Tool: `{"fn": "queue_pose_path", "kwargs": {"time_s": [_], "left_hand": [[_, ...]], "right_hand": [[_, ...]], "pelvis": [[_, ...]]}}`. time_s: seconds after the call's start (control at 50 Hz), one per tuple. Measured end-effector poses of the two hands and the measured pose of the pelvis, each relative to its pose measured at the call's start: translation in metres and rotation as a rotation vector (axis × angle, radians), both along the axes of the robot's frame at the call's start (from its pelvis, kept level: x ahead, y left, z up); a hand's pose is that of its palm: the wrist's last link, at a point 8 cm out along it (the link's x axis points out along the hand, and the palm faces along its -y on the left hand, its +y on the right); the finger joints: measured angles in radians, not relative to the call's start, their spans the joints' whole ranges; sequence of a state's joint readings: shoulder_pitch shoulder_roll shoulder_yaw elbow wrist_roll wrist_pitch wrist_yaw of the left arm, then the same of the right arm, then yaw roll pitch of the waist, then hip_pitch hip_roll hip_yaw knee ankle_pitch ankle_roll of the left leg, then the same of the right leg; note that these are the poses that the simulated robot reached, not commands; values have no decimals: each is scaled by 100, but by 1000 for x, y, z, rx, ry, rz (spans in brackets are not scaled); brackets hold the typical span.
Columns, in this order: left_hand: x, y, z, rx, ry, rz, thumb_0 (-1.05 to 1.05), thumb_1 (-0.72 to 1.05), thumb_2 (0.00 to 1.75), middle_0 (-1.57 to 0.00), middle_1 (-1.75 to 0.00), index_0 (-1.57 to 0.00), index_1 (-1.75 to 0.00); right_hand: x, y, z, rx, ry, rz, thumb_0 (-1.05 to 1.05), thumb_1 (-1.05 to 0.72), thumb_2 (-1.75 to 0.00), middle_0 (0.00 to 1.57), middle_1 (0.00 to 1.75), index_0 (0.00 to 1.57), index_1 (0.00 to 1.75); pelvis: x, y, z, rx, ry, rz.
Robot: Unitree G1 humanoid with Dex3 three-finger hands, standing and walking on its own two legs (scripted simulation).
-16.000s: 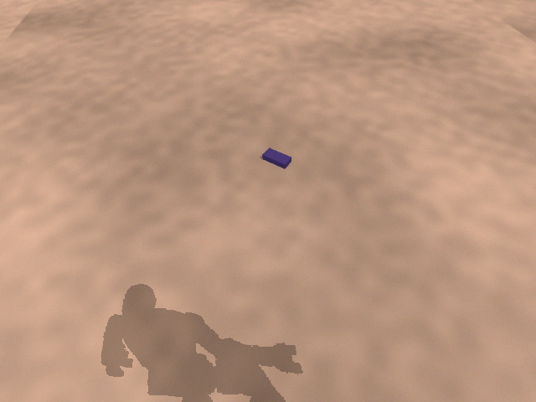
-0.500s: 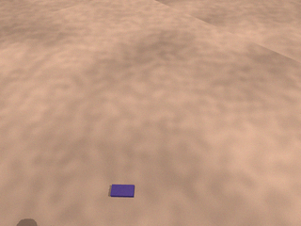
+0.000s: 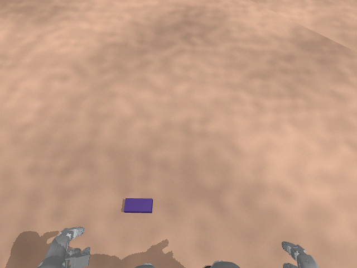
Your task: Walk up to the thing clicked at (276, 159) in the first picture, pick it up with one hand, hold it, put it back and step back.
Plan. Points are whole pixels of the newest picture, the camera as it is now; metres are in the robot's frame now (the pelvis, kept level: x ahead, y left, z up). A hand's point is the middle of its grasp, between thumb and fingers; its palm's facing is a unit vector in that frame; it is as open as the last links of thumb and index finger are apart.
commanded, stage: rise first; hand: left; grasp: from above
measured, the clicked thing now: (138, 205) +0.44 +0.22 -0.75
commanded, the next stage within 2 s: none
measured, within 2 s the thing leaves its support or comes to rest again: neither
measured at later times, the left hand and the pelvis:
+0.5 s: hand out of the picture +0.14 +0.26 -0.22, palm faces -0.17 -0.88 -0.44, open 14.1 cm; pelvis +0.00 +0.01 -0.08, yaw +0 degrees
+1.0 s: hand (102, 244) +0.22 +0.28 -0.39, palm faces -0.45 -0.53 -0.72, open 14.1 cm; pelvis -0.05 +0.00 -0.24, yaw +0 degrees
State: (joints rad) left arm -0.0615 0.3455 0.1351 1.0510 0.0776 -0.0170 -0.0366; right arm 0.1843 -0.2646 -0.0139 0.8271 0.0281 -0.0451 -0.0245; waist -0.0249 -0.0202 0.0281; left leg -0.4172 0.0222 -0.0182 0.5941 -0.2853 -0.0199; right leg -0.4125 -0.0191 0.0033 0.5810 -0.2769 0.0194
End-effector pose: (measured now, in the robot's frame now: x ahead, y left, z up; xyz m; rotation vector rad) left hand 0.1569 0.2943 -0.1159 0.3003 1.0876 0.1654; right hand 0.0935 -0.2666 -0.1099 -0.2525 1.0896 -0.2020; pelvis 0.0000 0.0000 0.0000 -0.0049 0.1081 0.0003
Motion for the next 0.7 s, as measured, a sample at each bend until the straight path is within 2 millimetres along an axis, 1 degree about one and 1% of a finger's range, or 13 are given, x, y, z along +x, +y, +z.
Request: {"fn": "queue_pose_path", "kwargs": {"time_s": [0.04, 0.1, 0.16, 0.22, 0.32, 0.38, 0.46, 0.6, 0.64, 0.7], "left_hand": [[8, 2, -1, 13, -13, -25, 0, 44, 92, -17, -71, -17, -71], [10, 3, -3, 42, 9, -57, 0, 23, 92, -15, -82, -16, -81], [4, 5, -10, 62, 55, -65, 0, 1, 94, -14, -90, -15, -89], [-5, 6, -21, 74, 88, -69, 0, -19, 96, -13, -96, -13, -95], [-13, 6, -42, 90, 65, -85, 0, -41, 99, -11, -102, -10, -102], [-15, 6, -50, 106, 44, -109, 0, -48, 101, -10, -103, -9, -104], [-20, 7, -57, 125, 43, -137, 0, -53, 102, -9, -105, -8, -106], [-25, 8, -66, 163, 56, -170, 0, -56, 101, -9, -106, -8, -106], [-25, 9, -72, 176, 61, -189, 0, -57, 100, -9, -106, -8, -106], [-18, 12, -90, 205, 63, -240, 0, -57, 99, -9, -105, -9, -106]], "right_hand": [[-1, 5, -3, 11, -13, -12, 1, -92, -90, 20, 30, 21, 30], [0, 11, -8, 28, -29, -21, 1, -92, -90, 20, 30, 21, 30], [6, 15, -13, 39, -58, -18, 1, -92, -90, 20, 30, 21, 30], [16, 18, -19, 39, -100, -3, 1, -92, -90, 20, 30, 21, 30], [36, 20, -31, 21, -164, 38, 1, -92, -90, 20, 30, 21, 30], [48, 23, -39, 11, -194, 58, 1, -91, -90, 20, 30, 21, 30], [62, 28, -45, 9, -230, 78, 1, -91, -90, 20, 30, 21, 30], [76, 36, -56, 16, -283, 114, 1, -92, -90, 20, 30, 21, 30], [78, 37, -61, 16, -296, 125, 1, -92, -90, 20, 30, 21, 30], [80, 36, -74, 11, -313, 144, 1, -93, -90, 20, 30, 21, 30]], "pelvis": [[1, 1, -4, -1, 17, -5], [3, 3, -10, -5, 35, -5], [4, 6, -17, -9, 58, -5], [4, 9, -27, -11, 88, -4], [2, 10, -49, -15, 140, -1], [0, 10, -61, -18, 161, 1], [-1, 11, -71, -24, 185, 3], [-3, 11, -87, -33, 229, 10], [-5, 11, -93, -34, 244, 11], [-9, 10, -108, -34, 278, 12]]}}
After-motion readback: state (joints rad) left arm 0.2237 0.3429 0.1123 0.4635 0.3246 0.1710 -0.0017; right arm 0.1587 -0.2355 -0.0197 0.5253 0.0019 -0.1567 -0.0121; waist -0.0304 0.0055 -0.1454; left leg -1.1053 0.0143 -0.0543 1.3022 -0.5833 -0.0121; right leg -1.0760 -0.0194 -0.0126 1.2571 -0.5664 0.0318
